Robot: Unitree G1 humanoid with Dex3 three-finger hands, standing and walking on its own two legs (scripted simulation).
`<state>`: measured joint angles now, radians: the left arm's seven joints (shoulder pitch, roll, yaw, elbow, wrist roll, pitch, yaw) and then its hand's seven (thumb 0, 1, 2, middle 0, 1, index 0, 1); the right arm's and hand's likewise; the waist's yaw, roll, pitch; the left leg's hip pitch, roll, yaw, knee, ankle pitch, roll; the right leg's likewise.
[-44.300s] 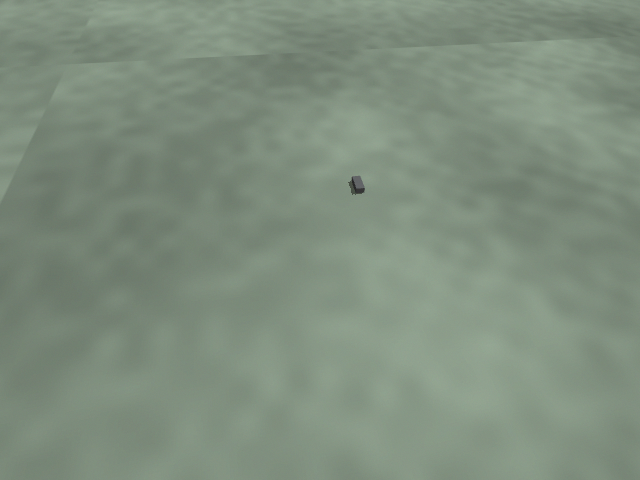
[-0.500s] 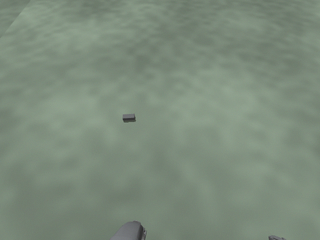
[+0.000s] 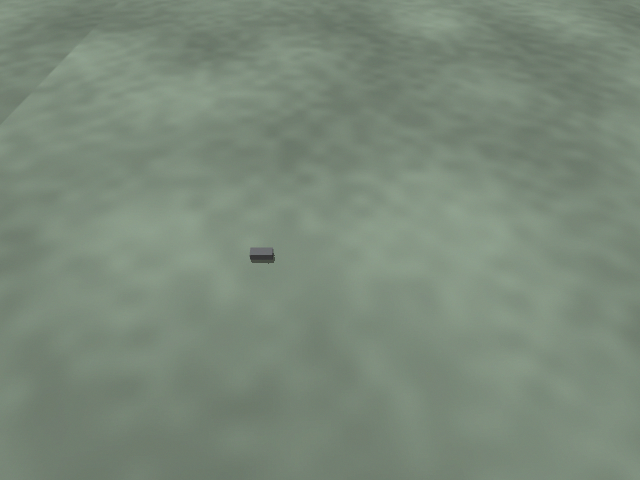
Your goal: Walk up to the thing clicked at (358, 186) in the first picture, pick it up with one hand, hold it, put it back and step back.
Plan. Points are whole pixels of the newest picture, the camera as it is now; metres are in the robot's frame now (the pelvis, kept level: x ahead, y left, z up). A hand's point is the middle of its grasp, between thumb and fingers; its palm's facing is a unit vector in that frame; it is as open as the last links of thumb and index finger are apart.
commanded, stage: step back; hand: left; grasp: from above
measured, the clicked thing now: (261, 253) +1.11 +0.26 -0.75
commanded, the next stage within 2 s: stand in 0.54 s
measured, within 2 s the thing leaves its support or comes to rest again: neither
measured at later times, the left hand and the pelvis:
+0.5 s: hand out of the picture +0.14 +0.28 -0.14, palm faces +0.01 -0.94 -0.34, open 7.4 cm; pelvis +0.05 +0.02 +0.01, yaw +0 degrees
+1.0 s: hand out of the picture +0.13 +0.28 -0.14, palm faces -0.04 -0.94 -0.33, open 7.4 cm; pelvis +0.05 +0.03 +0.02, yaw -1 degrees
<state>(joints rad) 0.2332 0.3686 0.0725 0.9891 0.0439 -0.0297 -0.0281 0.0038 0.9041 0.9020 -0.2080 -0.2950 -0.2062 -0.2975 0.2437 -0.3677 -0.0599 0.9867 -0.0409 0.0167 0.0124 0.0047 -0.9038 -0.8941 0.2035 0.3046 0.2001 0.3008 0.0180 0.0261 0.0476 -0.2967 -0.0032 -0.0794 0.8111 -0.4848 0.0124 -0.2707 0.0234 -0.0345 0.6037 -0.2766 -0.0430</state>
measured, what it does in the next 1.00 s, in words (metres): steps on the spot: left foot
